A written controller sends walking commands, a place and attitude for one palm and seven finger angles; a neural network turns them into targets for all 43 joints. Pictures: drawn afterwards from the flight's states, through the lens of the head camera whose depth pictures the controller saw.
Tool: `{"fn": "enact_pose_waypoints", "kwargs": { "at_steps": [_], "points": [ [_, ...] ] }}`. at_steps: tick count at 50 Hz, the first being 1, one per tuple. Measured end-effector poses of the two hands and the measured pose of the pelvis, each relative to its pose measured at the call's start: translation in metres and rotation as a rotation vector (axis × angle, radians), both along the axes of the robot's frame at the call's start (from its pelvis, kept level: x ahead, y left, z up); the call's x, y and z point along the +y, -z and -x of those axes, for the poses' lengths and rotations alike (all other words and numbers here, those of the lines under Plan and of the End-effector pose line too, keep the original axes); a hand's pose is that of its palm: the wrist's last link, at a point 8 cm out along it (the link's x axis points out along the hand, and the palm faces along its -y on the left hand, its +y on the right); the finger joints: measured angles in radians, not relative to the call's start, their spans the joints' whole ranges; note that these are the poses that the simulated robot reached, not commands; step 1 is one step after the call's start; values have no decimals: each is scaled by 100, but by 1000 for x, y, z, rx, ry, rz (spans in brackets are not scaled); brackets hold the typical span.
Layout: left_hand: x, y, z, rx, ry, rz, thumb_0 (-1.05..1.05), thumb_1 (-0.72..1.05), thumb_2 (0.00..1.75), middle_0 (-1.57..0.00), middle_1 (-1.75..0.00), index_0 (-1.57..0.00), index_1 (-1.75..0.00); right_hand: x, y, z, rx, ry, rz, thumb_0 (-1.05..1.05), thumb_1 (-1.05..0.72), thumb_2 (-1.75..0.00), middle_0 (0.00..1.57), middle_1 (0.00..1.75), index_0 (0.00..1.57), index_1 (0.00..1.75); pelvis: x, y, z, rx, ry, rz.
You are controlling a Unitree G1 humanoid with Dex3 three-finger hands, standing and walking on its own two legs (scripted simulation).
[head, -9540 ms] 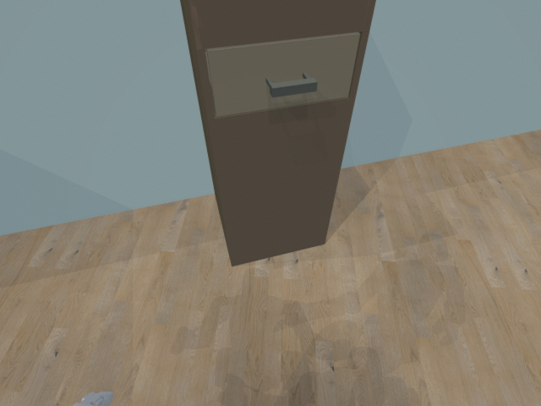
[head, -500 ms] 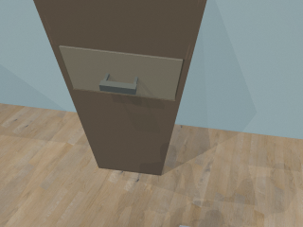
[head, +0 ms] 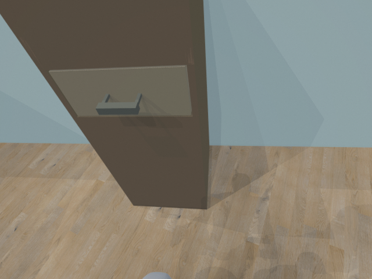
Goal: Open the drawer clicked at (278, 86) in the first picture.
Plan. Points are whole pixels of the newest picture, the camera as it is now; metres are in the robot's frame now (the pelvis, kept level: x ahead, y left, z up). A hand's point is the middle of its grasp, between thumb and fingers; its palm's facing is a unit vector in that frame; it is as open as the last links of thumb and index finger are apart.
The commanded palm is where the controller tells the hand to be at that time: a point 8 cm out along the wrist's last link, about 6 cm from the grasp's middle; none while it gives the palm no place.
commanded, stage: come to a stop and stand still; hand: left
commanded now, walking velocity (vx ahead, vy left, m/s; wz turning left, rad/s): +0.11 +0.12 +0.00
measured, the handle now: (120, 102) +0.55 +0.23 +0.06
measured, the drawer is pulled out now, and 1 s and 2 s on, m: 0.00 0.00 0.00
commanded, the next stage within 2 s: look again from close up in 1.12 s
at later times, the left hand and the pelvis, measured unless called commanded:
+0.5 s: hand out of the picture -0.04 +0.25 -0.18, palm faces +0.06 -0.99 -0.15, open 7.4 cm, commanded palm none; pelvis -0.03 +0.06 +0.00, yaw +0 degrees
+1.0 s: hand out of the picture +0.09 +0.20 -0.18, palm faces +0.07 -0.98 -0.19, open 7.2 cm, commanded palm none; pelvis +0.03 +0.03 -0.01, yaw +1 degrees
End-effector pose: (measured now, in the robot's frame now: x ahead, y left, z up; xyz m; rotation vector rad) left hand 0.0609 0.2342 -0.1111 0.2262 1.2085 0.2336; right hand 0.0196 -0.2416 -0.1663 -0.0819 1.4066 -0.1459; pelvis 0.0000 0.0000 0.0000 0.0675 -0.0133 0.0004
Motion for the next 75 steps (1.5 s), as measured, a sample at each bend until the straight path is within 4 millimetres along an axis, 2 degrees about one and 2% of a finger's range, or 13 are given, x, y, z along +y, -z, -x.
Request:
{"fn": "enact_pose_waypoints", "kwargs": {
  "at_steps": [6,12,18,22,27,35,38,42,50,54,60,69,75],
  "points": [
    [13,1,50,51,-52,1,0,91,90,-21,-30,-21,-30,-2,-10,0,-39,-45,22,1,-91,-90,19,30,20,30,5,-3,17,7,-5,-6],
    [36,13,99,132,-83,38,0,90,90,-20,-30,-21,-30,17,-24,4,-98,-60,55,0,-91,-90,19,30,20,30,26,-4,30,15,8,14],
    [62,39,122,197,-86,101,0,90,90,-20,-30,-20,-30,55,-30,43,-92,-28,102,0,-91,-90,19,30,20,30,54,4,38,13,8,78],
    [66,39,117,201,-69,140,0,91,90,-20,-30,-20,-30,81,-37,76,-1,-10,85,0,-91,-90,20,30,20,30,61,-4,33,19,-2,94],
    [62,43,102,222,-38,162,0,91,90,-20,-30,-20,-30,103,-37,101,80,39,62,0,-91,-90,20,30,20,30,64,-4,22,30,15,78],
    [45,44,40,197,30,124,1,93,90,-20,-30,-20,-30,114,-24,119,200,105,-2,0,-90,-90,20,30,20,30,51,5,0,29,22,62],
    [37,42,14,142,37,99,1,93,90,-20,-30,-20,-30,108,-14,115,229,114,-27,0,-90,-90,20,30,20,30,44,10,-10,28,20,74],
    [27,36,-8,81,26,95,0,93,90,-20,-30,-20,-30,97,-9,91,214,85,-30,0,-91,-90,20,30,20,30,40,9,-20,34,-12,86],
    [19,39,-15,54,-29,111,-1,94,90,-20,-30,-20,-30,74,-9,21,72,5,22,0,-91,-90,20,30,20,30,34,7,-29,33,-19,82],
    [22,38,-4,75,-40,101,-2,95,90,-20,-30,-20,-30,62,-9,0,29,-19,51,1,-92,-90,20,30,20,30,33,7,-29,25,-19,84],
    [24,38,25,135,-49,97,-1,94,90,-20,-30,-20,-30,51,-12,-10,-9,-29,68,1,-92,-90,20,30,20,30,32,6,-25,10,-15,84],
    [31,47,88,211,-23,122,0,91,90,-20,-30,-20,-30,57,-13,-5,-102,-39,83,1,-92,-90,20,30,20,30,50,13,8,-6,0,103],
    [46,43,102,225,-28,129,0,91,90,-20,-30,-20,-30,81,-11,21,-84,-42,47,1,-93,-90,20,30,20,30,64,10,12,-10,10,76]
  ]
}}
